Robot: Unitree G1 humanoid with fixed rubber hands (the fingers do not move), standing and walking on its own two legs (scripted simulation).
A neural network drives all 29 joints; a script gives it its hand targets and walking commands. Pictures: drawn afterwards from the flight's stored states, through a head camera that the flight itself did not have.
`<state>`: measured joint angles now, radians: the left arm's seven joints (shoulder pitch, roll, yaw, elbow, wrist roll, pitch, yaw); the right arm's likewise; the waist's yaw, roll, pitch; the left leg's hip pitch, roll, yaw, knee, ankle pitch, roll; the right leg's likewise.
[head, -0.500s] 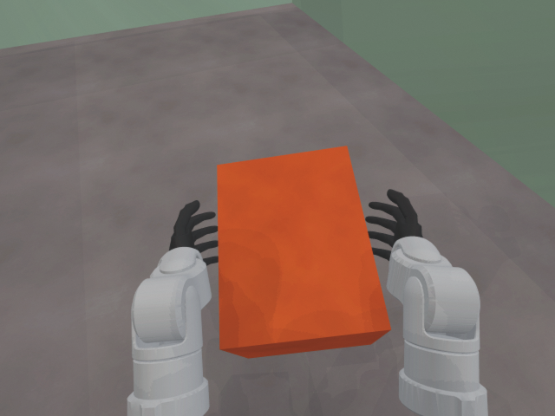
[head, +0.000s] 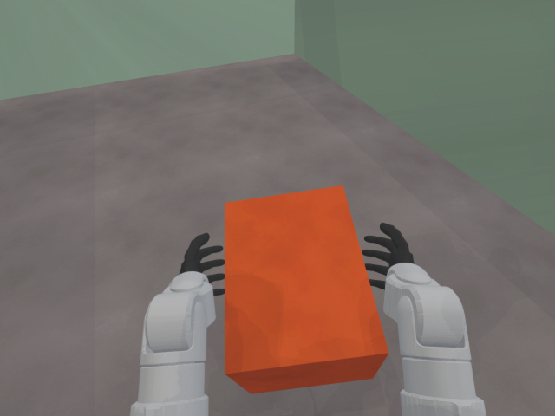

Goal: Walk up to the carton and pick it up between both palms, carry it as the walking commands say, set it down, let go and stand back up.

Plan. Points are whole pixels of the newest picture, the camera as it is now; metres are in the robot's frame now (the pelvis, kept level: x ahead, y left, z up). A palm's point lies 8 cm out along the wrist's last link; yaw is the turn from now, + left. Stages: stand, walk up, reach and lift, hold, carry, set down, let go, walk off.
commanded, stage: carry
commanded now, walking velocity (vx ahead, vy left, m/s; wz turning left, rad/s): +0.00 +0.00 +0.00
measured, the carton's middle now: (297, 288) +0.33 +0.00 +0.01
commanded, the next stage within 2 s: hold in 0.72 s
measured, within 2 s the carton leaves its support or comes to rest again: neither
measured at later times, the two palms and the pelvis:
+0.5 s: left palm (198, 300) +0.26 +0.13 +0.09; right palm (408, 292) +0.27 -0.15 +0.09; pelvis -0.02 +0.00 +0.00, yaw +0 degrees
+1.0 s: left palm (212, 306) +0.28 +0.12 +0.05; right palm (409, 306) +0.27 -0.16 +0.05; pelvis -0.01 -0.01 +0.00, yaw +2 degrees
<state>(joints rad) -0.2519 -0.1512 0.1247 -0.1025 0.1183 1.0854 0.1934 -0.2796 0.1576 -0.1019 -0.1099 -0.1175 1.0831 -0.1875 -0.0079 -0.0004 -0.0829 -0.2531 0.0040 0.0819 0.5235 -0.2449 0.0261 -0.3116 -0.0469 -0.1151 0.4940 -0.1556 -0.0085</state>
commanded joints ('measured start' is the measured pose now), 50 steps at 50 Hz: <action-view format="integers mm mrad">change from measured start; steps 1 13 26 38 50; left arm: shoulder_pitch -435 -427 -423 -428 -758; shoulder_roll -834 -786 -808 -619 -964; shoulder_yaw -434 -410 -438 -268 -443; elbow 16 51 32 461 404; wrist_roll -245 -221 -231 -14 -108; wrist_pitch -109 -168 -160 -292 -468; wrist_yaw -204 -200 -207 -275 -440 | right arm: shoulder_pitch -331 -319 -312 -243 -639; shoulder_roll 826 795 822 671 1098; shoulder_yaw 363 356 390 202 469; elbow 47 94 80 470 362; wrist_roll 231 213 220 5 155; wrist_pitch -102 -159 -154 -258 -374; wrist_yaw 184 180 187 236 356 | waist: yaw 25 28 24 -40 0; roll -12 -26 -16 17 -40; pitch -242 -200 -209 -43 -344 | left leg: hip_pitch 12 -22 -12 -91 -54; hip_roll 125 108 112 -8 -80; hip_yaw -120 -115 -113 -220 -176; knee -128 -109 -106 -214 -67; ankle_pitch -54 -91 -20 -186 -84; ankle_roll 22 20 24 53 44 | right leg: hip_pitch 91 45 75 368 328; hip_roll -102 -98 -86 97 107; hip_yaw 139 166 162 191 256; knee -106 -158 -139 -71 -82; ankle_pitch -123 -228 -138 -111 -219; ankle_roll -8 -8 -17 -13 8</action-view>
